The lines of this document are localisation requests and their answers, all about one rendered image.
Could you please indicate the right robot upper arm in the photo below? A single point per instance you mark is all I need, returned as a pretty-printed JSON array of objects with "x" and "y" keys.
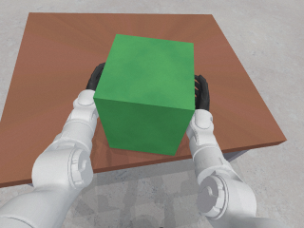
[{"x": 229, "y": 203}]

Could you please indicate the left robot upper arm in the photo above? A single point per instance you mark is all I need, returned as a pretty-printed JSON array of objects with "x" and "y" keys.
[{"x": 58, "y": 177}]

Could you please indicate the robot right forearm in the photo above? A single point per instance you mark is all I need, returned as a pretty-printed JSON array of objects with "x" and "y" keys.
[{"x": 205, "y": 150}]

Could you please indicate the carton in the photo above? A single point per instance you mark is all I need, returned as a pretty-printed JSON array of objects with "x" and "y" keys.
[{"x": 145, "y": 97}]

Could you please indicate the robot left hand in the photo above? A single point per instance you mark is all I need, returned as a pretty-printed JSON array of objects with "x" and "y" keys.
[{"x": 95, "y": 77}]

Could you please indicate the robot right hand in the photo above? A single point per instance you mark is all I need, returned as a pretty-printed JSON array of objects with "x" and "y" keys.
[{"x": 202, "y": 99}]

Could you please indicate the robot left forearm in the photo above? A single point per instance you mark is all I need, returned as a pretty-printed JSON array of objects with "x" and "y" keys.
[{"x": 80, "y": 126}]

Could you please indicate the table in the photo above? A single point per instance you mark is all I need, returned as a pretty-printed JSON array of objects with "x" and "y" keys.
[{"x": 60, "y": 50}]

